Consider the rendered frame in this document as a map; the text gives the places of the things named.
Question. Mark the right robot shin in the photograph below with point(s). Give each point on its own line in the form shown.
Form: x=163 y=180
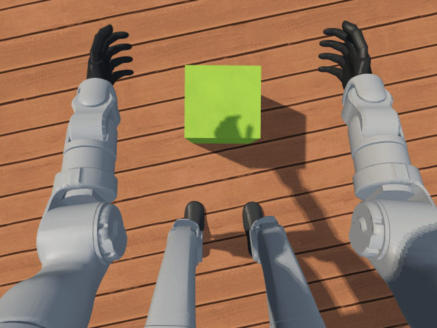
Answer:
x=267 y=219

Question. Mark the robot right forearm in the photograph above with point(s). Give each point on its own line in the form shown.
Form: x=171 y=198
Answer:
x=377 y=143

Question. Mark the right robot upper arm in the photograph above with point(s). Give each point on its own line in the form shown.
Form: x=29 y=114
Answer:
x=399 y=238

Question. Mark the carton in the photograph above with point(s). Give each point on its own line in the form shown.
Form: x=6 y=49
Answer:
x=222 y=104

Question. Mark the left robot thigh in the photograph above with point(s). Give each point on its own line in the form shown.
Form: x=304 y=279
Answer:
x=173 y=301

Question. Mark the left robot hand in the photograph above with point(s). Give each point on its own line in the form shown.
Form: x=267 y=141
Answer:
x=100 y=64

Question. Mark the robot left forearm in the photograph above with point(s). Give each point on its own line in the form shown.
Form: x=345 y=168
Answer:
x=90 y=151

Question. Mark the left robot upper arm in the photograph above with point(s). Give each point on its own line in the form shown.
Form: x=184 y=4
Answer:
x=76 y=246

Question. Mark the right robot hand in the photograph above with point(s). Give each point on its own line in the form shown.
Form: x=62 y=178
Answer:
x=355 y=59

